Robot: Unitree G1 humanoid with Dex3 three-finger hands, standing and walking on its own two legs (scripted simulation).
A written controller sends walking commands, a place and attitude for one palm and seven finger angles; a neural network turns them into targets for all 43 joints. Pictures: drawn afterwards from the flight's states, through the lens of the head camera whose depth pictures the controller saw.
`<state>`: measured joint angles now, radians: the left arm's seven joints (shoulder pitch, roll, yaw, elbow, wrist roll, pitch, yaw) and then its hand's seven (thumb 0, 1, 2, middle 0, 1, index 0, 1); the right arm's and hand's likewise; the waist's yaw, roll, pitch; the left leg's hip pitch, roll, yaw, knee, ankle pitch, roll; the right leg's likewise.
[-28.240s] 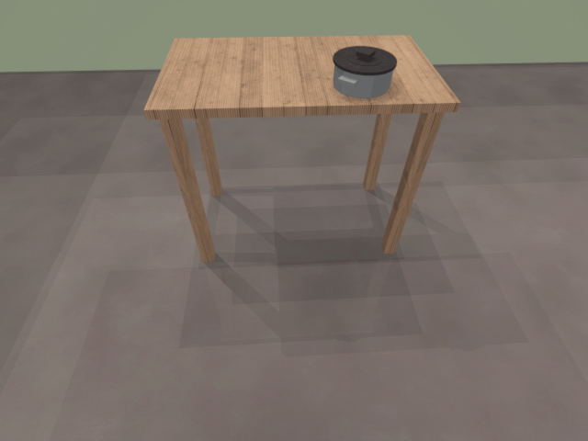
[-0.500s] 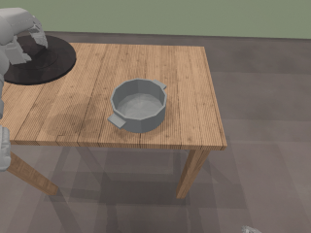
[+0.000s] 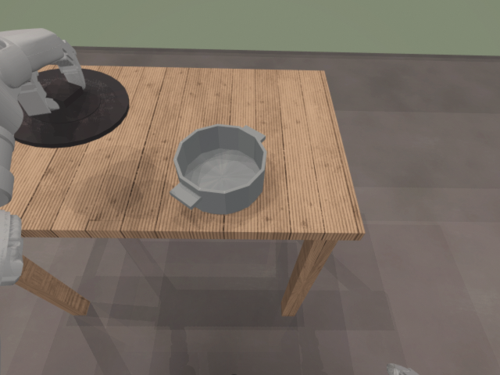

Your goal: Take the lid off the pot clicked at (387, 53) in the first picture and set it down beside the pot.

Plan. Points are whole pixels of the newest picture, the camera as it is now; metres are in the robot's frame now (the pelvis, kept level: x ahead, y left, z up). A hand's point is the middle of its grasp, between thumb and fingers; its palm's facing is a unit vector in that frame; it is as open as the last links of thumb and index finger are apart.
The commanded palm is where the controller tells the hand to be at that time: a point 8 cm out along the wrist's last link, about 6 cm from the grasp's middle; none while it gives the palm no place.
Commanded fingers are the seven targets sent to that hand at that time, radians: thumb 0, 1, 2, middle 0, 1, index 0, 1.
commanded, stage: lower the lid onto the table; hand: left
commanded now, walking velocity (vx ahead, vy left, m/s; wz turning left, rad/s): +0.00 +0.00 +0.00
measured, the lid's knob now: (61, 93) +0.49 +0.29 +0.18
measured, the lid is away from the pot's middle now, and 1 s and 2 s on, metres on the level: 0.24 0.23 0.22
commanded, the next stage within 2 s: none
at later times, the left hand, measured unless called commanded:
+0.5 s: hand (60, 114) +0.46 +0.28 +0.17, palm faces -0.36 -0.06 -0.93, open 7.7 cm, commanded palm +0.46 +0.28 +0.24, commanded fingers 0.00 0.58 1.07 -1.08 -1.11 -0.86 -1.00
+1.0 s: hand (71, 132) +0.46 +0.29 +0.13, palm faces -0.42 -0.09 -0.91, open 7.7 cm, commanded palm +0.47 +0.29 +0.20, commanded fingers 0.00 0.58 1.07 -1.08 -1.11 -0.86 -1.00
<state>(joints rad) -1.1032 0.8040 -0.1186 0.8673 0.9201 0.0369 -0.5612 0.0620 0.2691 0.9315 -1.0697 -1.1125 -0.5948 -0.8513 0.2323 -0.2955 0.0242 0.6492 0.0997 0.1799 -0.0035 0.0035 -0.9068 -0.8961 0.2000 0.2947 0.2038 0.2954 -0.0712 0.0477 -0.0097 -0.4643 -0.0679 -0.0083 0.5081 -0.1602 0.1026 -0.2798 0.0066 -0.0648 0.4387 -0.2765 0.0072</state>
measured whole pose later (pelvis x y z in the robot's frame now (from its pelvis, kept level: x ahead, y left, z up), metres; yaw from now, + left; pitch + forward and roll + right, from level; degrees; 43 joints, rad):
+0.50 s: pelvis +0.00 +0.00 +0.00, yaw +0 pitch +7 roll -3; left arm -1.07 0.77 -0.15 0.91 0.91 -0.01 -0.52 0.06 0.27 0.93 -1.07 -1.11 -0.59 -0.85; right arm 0.24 -0.30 0.02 0.66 0.10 0.18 -0.01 0.00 -0.91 -0.90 0.20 0.29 0.20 0.30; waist -0.07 0.04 -0.01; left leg -0.48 -0.06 -0.01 0.52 -0.16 0.10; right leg -0.29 0.01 -0.07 0.45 -0.28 0.00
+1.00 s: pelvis +0.01 -0.01 +0.00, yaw -1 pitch +8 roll -3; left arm -0.99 0.79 -0.10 0.97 0.92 -0.06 -0.47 0.06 0.27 0.93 -1.07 -1.11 -0.59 -0.85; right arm 0.25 -0.30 0.02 0.66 0.10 0.19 -0.03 0.00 -0.91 -0.90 0.20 0.29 0.20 0.30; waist -0.08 0.04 -0.02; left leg -0.50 -0.05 -0.01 0.55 -0.19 0.09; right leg -0.32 0.03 -0.06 0.47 -0.30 0.00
